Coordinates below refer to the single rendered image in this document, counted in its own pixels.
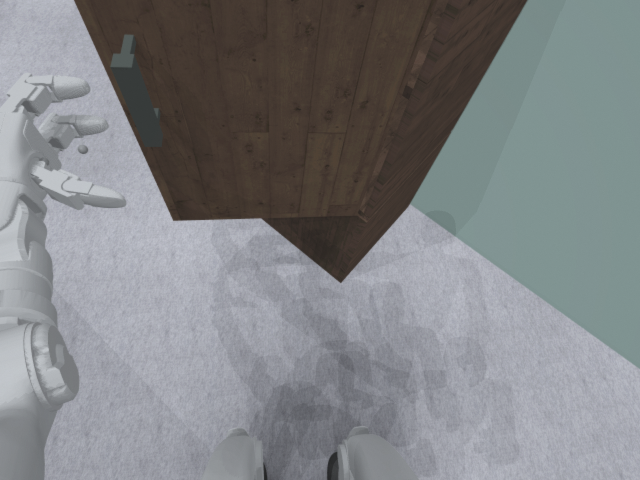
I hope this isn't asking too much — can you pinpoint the robot left upper arm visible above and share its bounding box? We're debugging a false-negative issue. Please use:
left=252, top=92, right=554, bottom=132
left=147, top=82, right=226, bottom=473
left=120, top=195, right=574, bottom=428
left=0, top=322, right=79, bottom=480

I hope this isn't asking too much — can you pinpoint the robot right shin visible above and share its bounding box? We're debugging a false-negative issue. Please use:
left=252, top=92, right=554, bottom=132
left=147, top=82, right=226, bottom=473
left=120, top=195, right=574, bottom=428
left=338, top=426, right=370, bottom=480

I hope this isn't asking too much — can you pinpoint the cupboard door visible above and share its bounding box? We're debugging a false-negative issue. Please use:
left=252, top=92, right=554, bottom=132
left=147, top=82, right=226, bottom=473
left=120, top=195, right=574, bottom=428
left=74, top=0, right=438, bottom=221

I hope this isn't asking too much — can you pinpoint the robot left forearm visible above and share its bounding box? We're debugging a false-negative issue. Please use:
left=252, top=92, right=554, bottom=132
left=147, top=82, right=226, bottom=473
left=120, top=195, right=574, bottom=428
left=0, top=180, right=58, bottom=331

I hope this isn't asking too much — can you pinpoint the handle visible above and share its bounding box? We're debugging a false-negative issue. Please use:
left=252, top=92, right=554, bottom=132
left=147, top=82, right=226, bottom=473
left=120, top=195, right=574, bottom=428
left=110, top=34, right=163, bottom=147

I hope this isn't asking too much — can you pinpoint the left robot hand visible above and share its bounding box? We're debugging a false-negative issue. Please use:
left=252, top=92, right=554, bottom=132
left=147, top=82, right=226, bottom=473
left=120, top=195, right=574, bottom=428
left=0, top=73, right=126, bottom=210

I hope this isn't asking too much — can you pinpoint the left robot thigh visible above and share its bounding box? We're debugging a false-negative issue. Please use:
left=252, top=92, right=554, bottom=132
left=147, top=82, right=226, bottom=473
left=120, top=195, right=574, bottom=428
left=201, top=435, right=264, bottom=480

